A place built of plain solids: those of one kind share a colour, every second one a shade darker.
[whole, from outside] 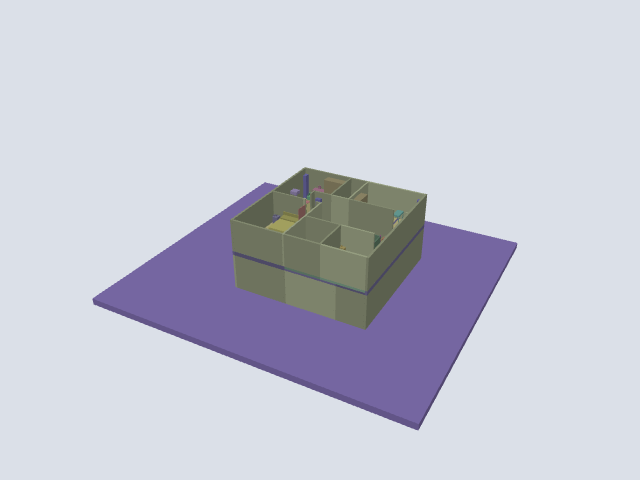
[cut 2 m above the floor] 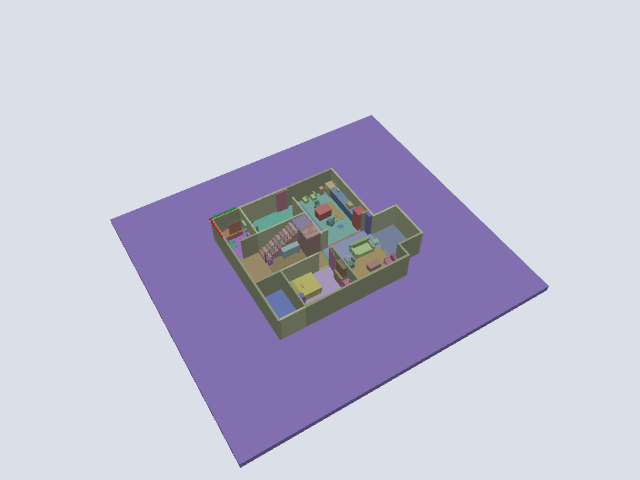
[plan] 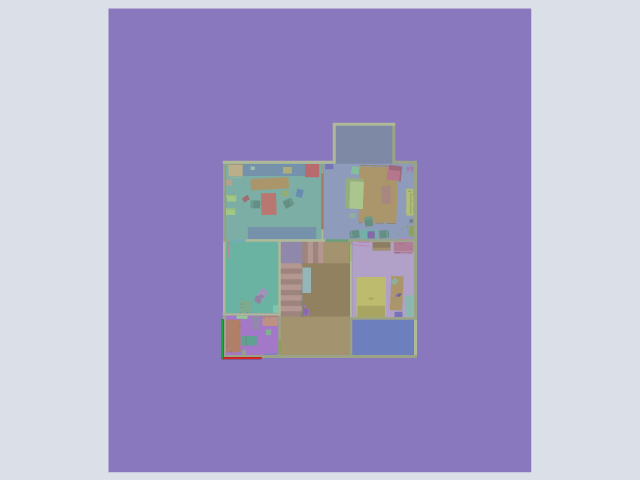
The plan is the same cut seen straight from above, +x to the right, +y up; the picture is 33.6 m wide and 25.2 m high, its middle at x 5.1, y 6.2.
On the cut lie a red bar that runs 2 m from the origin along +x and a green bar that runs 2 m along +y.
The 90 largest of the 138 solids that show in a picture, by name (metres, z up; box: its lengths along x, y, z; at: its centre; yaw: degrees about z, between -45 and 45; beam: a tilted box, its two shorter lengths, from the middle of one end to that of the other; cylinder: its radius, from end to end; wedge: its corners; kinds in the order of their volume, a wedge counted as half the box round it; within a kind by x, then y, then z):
{
 "under_1": {"box": [22.19, 24.36, 0.5], "at": [5.09, 6.18, -0.56]},
 "wall_1": {"box": [0.16, 2.07, 2.74], "at": [0.08, 1.2, 1.07]},
 "wall_2": {"box": [0.16, 3.23, 2.48], "at": [0.08, 1.77, 3.98]},
 "wall_3": {"box": [0.16, 3.75, 2.74], "at": [0.08, 4.24, 1.07]},
 "wall_4": {"box": [0.16, 2.59, 2.48], "at": [0.08, 4.82, 3.98]},
 "wall_5": {"box": [0.16, 3.96, 5.52], "at": [0.08, 8.22, 2.46]},
 "wall_6": {"box": [3.04, 0.13, 2.74], "at": [1.52, 2.29, 1.07]},
 "wall_7": {"box": [3.04, 0.13, 2.48], "at": [1.52, 3.46, 3.98]},
 "wall_8": {"box": [5.29, 0.13, 2.48], "at": [2.65, 6.17, 3.98]},
 "wall_9": {"box": [5.93, 0.16, 2.74], "at": [2.96, 10.28, 1.07]},
 "wall_10": {"box": [0.13, 1.26, 2.74], "at": [2.98, 1.6, 1.07]},
 "wall_11": {"box": [0.13, 2.42, 2.48], "at": [2.98, 2.18, 3.98]},
 "wall_12": {"box": [0.13, 3.75, 2.74], "at": [2.98, 4.24, 1.07]},
 "wall_13": {"box": [0.13, 2.59, 2.48], "at": [2.98, 4.82, 3.98]},
 "wall_14": {"box": [4.22, 0.13, 2.74], "at": [3.28, 6.17, 1.07]},
 "wall_15": {"box": [10.19, 0.16, 5.52], "at": [5.09, 0.08, 2.46]},
 "wall_16": {"box": [10.19, 0.16, 2.48], "at": [5.09, 10.28, 3.98]},
 "wall_17": {"box": [0.13, 0.51, 2.74], "at": [5.22, 6.5, 1.07]},
 "wall_18": {"box": [0.13, 2.57, 2.48], "at": [5.22, 8.91, 3.98]},
 "wall_19": {"box": [0.13, 0.5, 2.74], "at": [5.22, 9.95, 1.07]},
 "wall_20": {"box": [0.16, 1.84, 2.74], "at": [5.85, 11.28, 1.07]},
 "wall_21": {"box": [0.59, 0.13, 2.48], "at": [6.5, 7.57, 3.98]},
 "wall_22": {"box": [0.13, 1.85, 2.74], "at": [6.74, 1.08, 1.07]},
 "wall_23": {"box": [0.13, 3.48, 2.48], "at": [6.74, 2.92, 3.98]},
 "wall_24": {"box": [0.13, 2.95, 2.74], "at": [6.74, 3.62, 1.07]},
 "wall_25": {"box": [0.13, 1.32, 2.48], "at": [6.74, 5.45, 3.98]},
 "wall_26": {"box": [0.13, 1.26, 2.48], "at": [6.74, 6.87, 3.98]},
 "wall_27": {"box": [3.28, 0.16, 2.74], "at": [7.41, 12.28, 1.07]},
 "wall_28": {"box": [3.61, 0.13, 2.74], "at": [8.38, 6.17, 1.07]},
 "wall_29": {"box": [3.52, 0.13, 2.74], "at": [8.43, 2.08, 1.07]},
 "wall_30": {"box": [3.52, 0.13, 2.48], "at": [8.43, 4.72, 3.98]},
 "wall_31": {"box": [3.52, 0.13, 2.48], "at": [8.43, 6.17, 3.98]},
 "wall_32": {"box": [0.16, 1.84, 2.74], "at": [8.97, 11.28, 1.07]},
 "wall_33": {"box": [1.3, 0.16, 2.74], "at": [9.54, 10.28, 1.07]},
 "wall_34": {"box": [0.16, 1.85, 2.74], "at": [10.11, 1.08, 1.07]},
 "wall_35": {"box": [0.16, 4.5, 2.48], "at": [10.11, 2.41, 3.98]},
 "wall_36": {"box": [0.16, 3.97, 2.74], "at": [10.11, 4.12, 1.07]},
 "wall_37": {"box": [0.16, 1.32, 2.48], "at": [10.11, 5.45, 3.98]},
 "wall_38": {"box": [0.16, 3.96, 5.52], "at": [10.11, 8.22, 2.46]},
 "stair_1": {"box": [1.13, 2.8, 0.47], "at": [3.6, 3.58, -0.06]},
 "stair_2": {"box": [1.13, 2.52, 0.64], "at": [3.6, 3.72, 0.02]},
 "stair_3": {"box": [1.13, 2.24, 0.81], "at": [3.6, 3.86, 0.11]},
 "stair_4": {"box": [1.13, 1.96, 0.99], "at": [3.6, 4.0, 0.19]},
 "stair_5": {"box": [1.13, 1.68, 1.16], "at": [3.6, 4.14, 0.28]},
 "stair_6": {"box": [1.13, 1.4, 1.33], "at": [3.6, 4.28, 0.36]},
 "stair_7": {"box": [1.13, 1.12, 1.5], "at": [3.6, 4.42, 0.45]},
 "stair_8": {"box": [1.13, 0.84, 1.67], "at": [3.6, 4.56, 0.54]},
 "stair_9": {"box": [1.13, 0.56, 1.84], "at": [3.6, 4.7, 0.62]},
 "stair_10": {"box": [1.13, 0.28, 2.01], "at": [3.6, 4.84, 0.71]},
 "stair_11": {"box": [1.12, 1.13, 2.36], "at": [4.73, 5.55, 0.88]},
 "stair_12": {"box": [0.84, 1.13, 2.53], "at": [4.87, 5.55, 0.96]},
 "stair_13": {"box": [0.56, 1.13, 2.7], "at": [5.01, 5.55, 1.05]},
 "stair_14": {"box": [0.28, 1.13, 2.87], "at": [5.15, 5.55, 1.13]},
 "floor_living_1": {"box": [2.96, 2.0, 0.5], "at": [7.41, 11.2, -0.25]},
 "floor_living_2": {"box": [4.74, 3.96, 0.5], "at": [7.66, 8.22, -0.25]},
 "floor_kitchen_1": {"box": [5.0, 3.96, 0.5], "at": [2.66, 8.22, -0.25]},
 "floor_hall_1": {"box": [3.63, 2.02, 0.5], "at": [4.86, 1.17, -0.25]},
 "floor_hall_2": {"box": [2.5, 2.8, 0.5], "at": [5.42, 3.58, -0.25]},
 "floor_hall_3": {"box": [1.38, 1.13, 0.5], "at": [5.98, 5.54, -0.25]},
 "floor_study_1": {"box": [3.23, 3.97, 0.5], "at": [8.41, 4.12, -0.25]},
 "floor_1": {"box": [2.75, 3.75, 0.5], "at": [1.53, 4.24, -0.25]},
 "fixture_wardrobe_bedroom_1": {"box": [1.6, 0.56, 2.2], "at": [7.9, 4.38, 3.79]},
 "fixture_wardrobe_bedroom_2": {"box": [0.63, 1.63, 2.2], "at": [9.71, 7.35, 3.79]},
 "floor_garderobe_1": {"box": [3.23, 1.85, 0.5], "at": [8.41, 1.08, -0.25]},
 "floor_shower_1": {"box": [2.75, 2.07, 0.5], "at": [1.53, 1.2, -0.25]},
 "stair_landing_1": {"box": [1.13, 1.13, 2.18], "at": [3.6, 5.55, 0.79]},
 "double_bed_1": {"box": [2.11, 1.55, 0.4], "at": [4.1, 8.54, 3.24]},
 "double_bed_2": {"box": [1.45, 0.55, 0.2], "at": [7.79, 2.47, 0.7]},
 "double_bed_3": {"box": [1.55, 2.11, 0.4], "at": [7.79, 3.2, 0.5]},
 "counter_run_1": {"box": [3.26, 0.61, 0.78], "at": [2.68, 9.88, 0.49]},
 "fridge_1": {"box": [0.75, 0.7, 1.72], "at": [4.69, 9.84, 0.86]},
 "wall_band_1": {"box": [0.16, 3.75, 0.31], "at": [0.08, 4.24, 2.59]},
 "wall_band_2": {"box": [0.16, 3.96, 0.31], "at": [0.08, 8.22, 2.59]},
 "wall_band_3": {"box": [10.19, 0.16, 0.31], "at": [5.09, 0.08, 2.59]},
 "tall_cupboard_1": {"box": [0.96, 0.47, 0.89], "at": [8.33, 5.87, 0.44]},
 "tall_cupboard_2": {"box": [0.92, 0.3, 0.99], "at": [8.33, 5.93, 1.38]},
 "kitchen_table_1": {"box": [0.71, 1.06, 0.72], "at": [2.41, 8.09, 0.36], "yaw": 1.8},
 "bathtub_1": {"box": [0.76, 1.7, 0.41], "at": [0.55, 1.16, 0.2]},
 "sofa_1": {"box": [0.93, 1.6, 0.34], "at": [6.92, 8.64, 0.28], "yaw": -2.3},
 "chest_drawers_1": {"box": [1.04, 0.5, 0.95], "at": [9.49, 5.85, 0.47]},
 "billy_1": {"box": [0.42, 0.28, 2.02], "at": [5.59, 10.05, 1.01]},
 "billy_2": {"box": [0.42, 0.28, 2.02], "at": [9.81, 10.05, 3.75]},
 "rug_1": {"box": [2.0, 2.9, 0.08], "at": [8.15, 8.59, -0.03], "yaw": -1.4},
 "range_flat_1": {"box": [0.76, 0.65, 0.94], "at": [0.67, 9.87, 0.47]},
 "sideboard_1": {"box": [0.45, 1.35, 0.71], "at": [4.41, 4.08, 0.51]},
 "basin_vanity_1": {"box": [0.8, 0.53, 0.82], "at": [2.48, 1.96, 0.41]},
 "washer_1": {"box": [0.6, 0.62, 0.87], "at": [1.18, 2.72, 0.44]},
 "trunk_1": {"box": [0.5, 0.95, 0.42], "at": [8.56, 8.57, 0.21], "yaw": -0.2},
 "floor_gap_kitchen_living_1": {"box": [0.13, 2.95, 0.5], "at": [5.22, 8.22, -0.25]},
 "stair_guard_1": {"box": [2.25, 0.08, 0.95], "at": [4.17, 1.52, 3.22]}
}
